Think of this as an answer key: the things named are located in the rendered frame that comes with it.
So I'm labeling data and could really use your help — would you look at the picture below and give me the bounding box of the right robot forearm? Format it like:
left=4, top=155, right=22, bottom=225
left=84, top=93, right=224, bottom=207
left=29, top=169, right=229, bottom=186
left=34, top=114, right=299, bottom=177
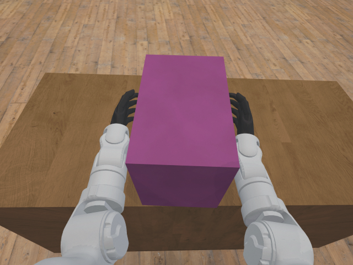
left=234, top=134, right=314, bottom=263

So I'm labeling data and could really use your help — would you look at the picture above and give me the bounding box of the left robot upper arm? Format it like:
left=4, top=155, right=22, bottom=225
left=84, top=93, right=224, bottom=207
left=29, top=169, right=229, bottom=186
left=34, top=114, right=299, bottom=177
left=34, top=210, right=129, bottom=265

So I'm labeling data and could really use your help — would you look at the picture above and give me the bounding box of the left robot forearm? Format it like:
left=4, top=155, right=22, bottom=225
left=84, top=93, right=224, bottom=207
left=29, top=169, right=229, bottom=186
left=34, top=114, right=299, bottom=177
left=61, top=124, right=130, bottom=255

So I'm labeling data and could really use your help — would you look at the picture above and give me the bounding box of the pedestal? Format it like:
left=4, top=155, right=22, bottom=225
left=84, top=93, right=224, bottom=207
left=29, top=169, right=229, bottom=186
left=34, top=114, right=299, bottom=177
left=0, top=73, right=353, bottom=253

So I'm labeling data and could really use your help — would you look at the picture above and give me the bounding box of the right robot upper arm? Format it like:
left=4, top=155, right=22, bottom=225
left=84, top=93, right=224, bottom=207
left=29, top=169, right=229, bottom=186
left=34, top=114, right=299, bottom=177
left=243, top=220, right=313, bottom=265

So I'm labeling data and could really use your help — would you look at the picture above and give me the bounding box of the carton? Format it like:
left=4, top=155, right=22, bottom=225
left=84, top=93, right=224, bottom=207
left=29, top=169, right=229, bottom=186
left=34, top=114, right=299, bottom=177
left=125, top=55, right=240, bottom=208

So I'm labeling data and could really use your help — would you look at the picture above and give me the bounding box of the left robot hand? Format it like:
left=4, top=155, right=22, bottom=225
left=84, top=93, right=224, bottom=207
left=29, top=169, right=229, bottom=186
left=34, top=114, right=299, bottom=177
left=110, top=89, right=138, bottom=126

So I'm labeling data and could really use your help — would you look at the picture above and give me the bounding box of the right robot hand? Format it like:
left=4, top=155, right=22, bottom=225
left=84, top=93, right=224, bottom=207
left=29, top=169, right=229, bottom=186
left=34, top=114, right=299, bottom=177
left=229, top=93, right=254, bottom=135

